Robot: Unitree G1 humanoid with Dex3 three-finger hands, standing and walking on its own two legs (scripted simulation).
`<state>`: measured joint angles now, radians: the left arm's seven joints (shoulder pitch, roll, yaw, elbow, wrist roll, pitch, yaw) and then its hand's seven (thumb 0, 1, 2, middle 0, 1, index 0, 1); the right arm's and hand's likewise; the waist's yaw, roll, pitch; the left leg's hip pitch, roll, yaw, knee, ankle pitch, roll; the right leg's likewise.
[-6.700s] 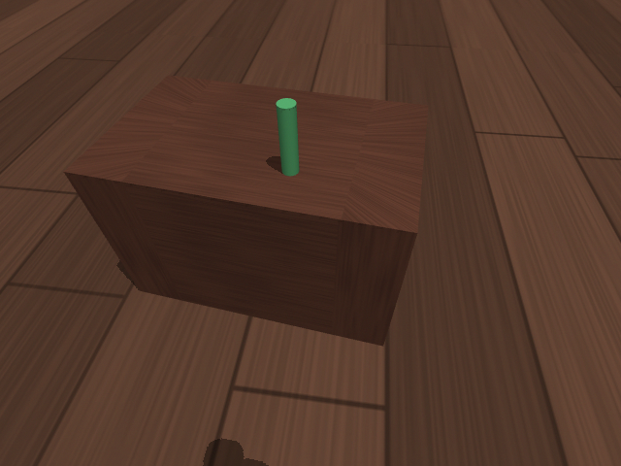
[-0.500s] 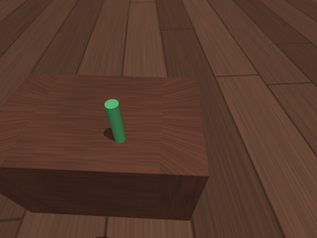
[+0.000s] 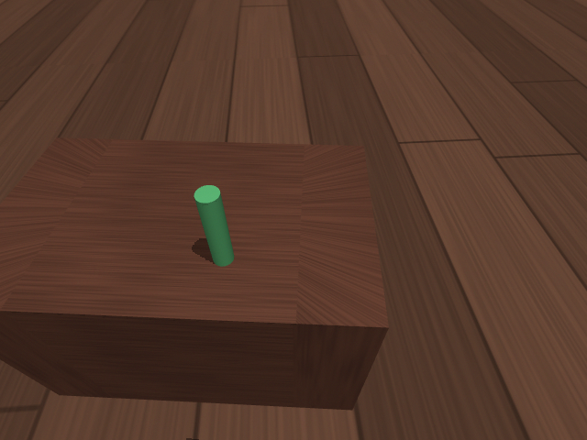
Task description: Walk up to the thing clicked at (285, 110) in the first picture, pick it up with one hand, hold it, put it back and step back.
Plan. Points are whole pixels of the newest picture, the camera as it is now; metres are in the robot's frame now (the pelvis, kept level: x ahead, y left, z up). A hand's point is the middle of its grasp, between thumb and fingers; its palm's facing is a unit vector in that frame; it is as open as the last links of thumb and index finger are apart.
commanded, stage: go down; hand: left
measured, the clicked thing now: (216, 229) +0.53 +0.19 -0.08
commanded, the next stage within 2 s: none
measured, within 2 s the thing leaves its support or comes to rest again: neither
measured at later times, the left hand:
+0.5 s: hand out of the picture +0.15 +0.26 -0.16, palm faces +0.04 -0.95 -0.32, open 15.9 cm
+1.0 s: hand (135, 428) +0.18 +0.27 -0.15, palm faces +0.06 -0.94 -0.32, open 17.5 cm
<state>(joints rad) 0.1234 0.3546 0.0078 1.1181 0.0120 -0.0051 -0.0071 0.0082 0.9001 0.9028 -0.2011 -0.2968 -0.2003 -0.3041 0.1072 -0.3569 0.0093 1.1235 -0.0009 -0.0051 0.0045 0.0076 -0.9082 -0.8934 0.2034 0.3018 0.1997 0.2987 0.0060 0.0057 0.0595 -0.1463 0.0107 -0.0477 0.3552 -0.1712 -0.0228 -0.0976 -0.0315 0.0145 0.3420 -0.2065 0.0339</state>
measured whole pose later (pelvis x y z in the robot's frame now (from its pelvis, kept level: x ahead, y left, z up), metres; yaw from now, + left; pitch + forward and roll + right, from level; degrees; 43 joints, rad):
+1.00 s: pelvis +0.02 +0.01 -0.05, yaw +0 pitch +12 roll -1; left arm 0.27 0.35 0.18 0.31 0.00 0.45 -0.09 0.00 -0.57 0.05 -0.07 -0.07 -0.08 -0.08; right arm 0.31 -0.26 -0.12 0.42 0.03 -0.06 -0.04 -0.01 0.51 -0.04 0.06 0.05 0.05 0.05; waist -0.01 0.02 -0.11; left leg -0.64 0.01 -0.05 0.89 -0.45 -0.02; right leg -0.58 -0.02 0.02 0.86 -0.48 0.04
